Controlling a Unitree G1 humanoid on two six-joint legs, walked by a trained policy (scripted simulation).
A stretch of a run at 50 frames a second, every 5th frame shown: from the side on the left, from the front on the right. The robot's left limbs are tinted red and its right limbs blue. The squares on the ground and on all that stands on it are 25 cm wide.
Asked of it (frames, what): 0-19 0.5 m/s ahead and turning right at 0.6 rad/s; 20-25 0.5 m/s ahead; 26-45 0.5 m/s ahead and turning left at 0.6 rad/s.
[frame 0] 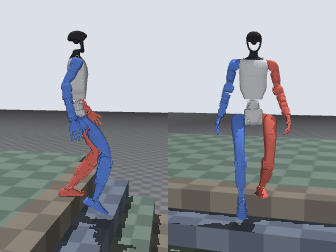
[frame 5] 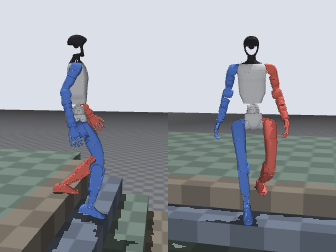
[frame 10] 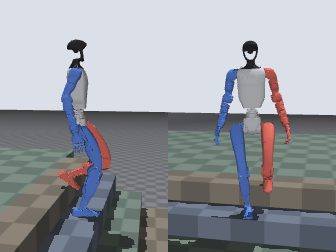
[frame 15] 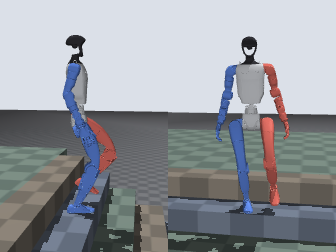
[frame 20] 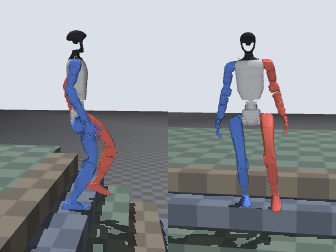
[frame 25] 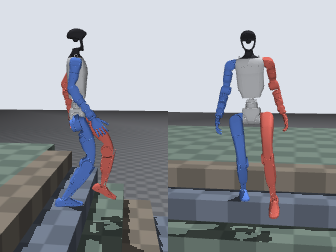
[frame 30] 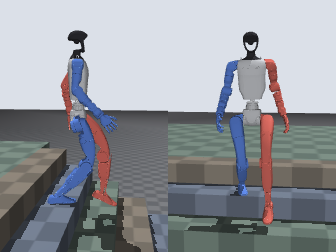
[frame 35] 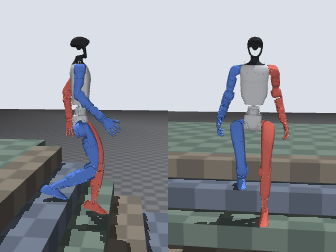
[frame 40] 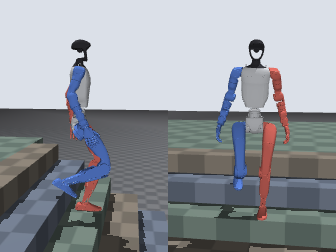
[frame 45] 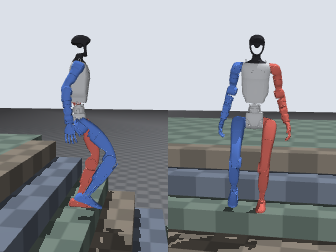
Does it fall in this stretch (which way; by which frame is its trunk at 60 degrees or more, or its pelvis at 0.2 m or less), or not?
no
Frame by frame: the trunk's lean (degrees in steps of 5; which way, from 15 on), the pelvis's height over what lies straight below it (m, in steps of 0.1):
0: 0, 0.9
5: 0, 0.8
10: 0, 0.7
15: 5, 0.8
20: 5, 0.7
25: 5, 0.7
30: 0, 0.7
35: 0, 0.8
40: 0, 0.8
45: 5, 0.8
